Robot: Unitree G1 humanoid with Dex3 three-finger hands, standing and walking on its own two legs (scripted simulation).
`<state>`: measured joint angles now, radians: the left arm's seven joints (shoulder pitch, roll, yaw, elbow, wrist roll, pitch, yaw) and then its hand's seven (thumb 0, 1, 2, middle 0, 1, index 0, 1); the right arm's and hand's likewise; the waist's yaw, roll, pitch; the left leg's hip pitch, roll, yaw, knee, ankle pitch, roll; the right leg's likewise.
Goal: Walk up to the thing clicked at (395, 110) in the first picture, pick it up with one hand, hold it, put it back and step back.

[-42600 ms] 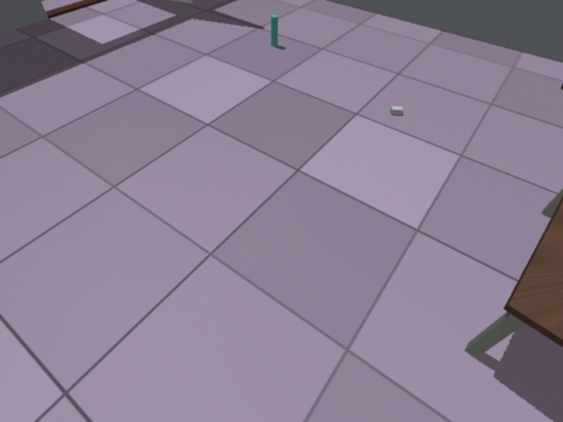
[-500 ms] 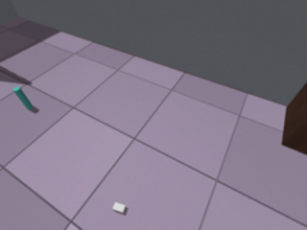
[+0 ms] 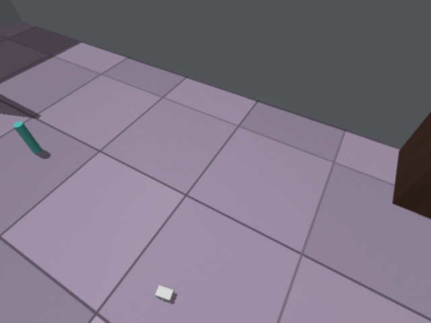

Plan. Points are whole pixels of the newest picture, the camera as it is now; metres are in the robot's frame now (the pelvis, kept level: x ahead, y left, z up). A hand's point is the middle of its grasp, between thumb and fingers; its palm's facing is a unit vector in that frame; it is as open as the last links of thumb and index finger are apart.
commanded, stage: stand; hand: left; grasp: from above
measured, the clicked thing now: (164, 293) +0.36 +0.21 -0.76
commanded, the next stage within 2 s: step back in 0.46 s
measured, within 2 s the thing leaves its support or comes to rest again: neither
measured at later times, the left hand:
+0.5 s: hand out of the picture +0.07 +0.25 -0.16, palm faces +0.00 -0.94 -0.34, open 7.3 cm
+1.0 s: hand out of the picture +0.05 +0.30 -0.18, palm faces -0.11 -0.93 -0.36, open 7.3 cm
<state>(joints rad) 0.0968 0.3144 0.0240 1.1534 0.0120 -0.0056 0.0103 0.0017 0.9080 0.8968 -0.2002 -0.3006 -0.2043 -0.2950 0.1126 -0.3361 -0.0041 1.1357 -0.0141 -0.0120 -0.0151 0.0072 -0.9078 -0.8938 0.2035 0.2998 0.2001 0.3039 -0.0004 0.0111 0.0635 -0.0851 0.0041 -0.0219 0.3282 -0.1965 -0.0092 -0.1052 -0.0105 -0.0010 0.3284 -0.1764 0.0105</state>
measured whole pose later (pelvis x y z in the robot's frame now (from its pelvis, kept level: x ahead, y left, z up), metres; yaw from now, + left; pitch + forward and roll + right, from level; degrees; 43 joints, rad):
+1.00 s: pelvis -0.09 +0.05 -0.02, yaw -3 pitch -1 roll -1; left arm 0.06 0.40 0.05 0.88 0.01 0.06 0.03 0.00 0.91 0.90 -0.20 -0.30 -0.20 -0.29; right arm 0.15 -0.36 -0.05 0.91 -0.02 0.02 -0.02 0.01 -0.90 -0.89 0.21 0.30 0.20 0.30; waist -0.03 -0.04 0.21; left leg -0.30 -0.02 0.03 0.59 -0.27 0.06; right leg -0.45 0.12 0.16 1.13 -0.50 0.00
